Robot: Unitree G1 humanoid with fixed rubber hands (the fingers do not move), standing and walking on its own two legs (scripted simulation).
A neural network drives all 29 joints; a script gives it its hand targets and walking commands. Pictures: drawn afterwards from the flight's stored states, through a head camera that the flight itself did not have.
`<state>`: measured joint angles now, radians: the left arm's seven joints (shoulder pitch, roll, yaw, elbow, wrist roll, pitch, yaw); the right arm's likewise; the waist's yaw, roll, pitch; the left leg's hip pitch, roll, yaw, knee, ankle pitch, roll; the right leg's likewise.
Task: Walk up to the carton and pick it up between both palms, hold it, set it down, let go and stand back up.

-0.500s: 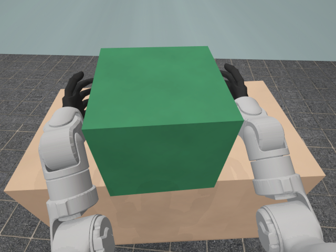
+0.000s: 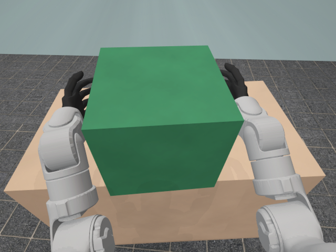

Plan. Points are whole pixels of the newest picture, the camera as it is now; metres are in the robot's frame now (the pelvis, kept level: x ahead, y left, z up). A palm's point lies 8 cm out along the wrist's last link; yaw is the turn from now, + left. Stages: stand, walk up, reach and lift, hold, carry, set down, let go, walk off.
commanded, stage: hold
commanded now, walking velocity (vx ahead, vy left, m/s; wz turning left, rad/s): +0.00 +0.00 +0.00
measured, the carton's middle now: (159, 120) +0.36 +0.01 +0.15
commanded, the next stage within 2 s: set down in 0.24 s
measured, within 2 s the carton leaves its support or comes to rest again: neither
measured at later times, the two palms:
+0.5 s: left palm (74, 105) +0.35 +0.18 +0.22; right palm (236, 92) +0.36 -0.16 +0.21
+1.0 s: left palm (84, 106) +0.38 +0.17 +0.19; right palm (231, 95) +0.39 -0.16 +0.18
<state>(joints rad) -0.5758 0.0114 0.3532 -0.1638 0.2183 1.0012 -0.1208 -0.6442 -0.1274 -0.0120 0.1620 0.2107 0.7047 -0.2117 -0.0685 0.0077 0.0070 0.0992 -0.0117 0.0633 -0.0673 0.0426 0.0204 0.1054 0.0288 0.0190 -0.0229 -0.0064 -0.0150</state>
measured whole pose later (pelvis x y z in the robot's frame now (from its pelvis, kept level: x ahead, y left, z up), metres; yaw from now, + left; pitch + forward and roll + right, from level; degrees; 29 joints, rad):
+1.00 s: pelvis +0.03 +0.00 +0.00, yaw +1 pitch -3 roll +0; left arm -0.54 0.00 0.36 -0.06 0.24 0.81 -0.18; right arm -0.60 -0.09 -0.05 0.19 0.08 0.53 -0.15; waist -0.08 0.02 0.03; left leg 0.12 -0.02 0.04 -0.09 0.02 0.02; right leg 0.16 0.02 0.00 -0.09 -0.02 -0.01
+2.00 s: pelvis +0.03 +0.00 +0.00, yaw +3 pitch +7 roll +0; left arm -0.68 0.03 0.41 0.62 0.21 0.30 -0.11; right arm -0.71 0.02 -0.34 0.64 -0.22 0.21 -0.03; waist -0.06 0.02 -0.08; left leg -0.10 -0.03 0.01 -0.09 0.06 0.03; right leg -0.05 0.02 -0.03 -0.09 0.01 -0.02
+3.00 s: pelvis +0.04 +0.01 -0.01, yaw +4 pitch +21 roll +0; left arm -0.80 0.08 0.40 0.93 0.24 0.02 -0.08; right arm -0.74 0.11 -0.62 0.73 -0.43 0.02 0.04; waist -0.05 0.03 -0.25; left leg -0.35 -0.03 -0.01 -0.09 0.08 0.03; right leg -0.30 0.01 -0.05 -0.09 0.03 -0.01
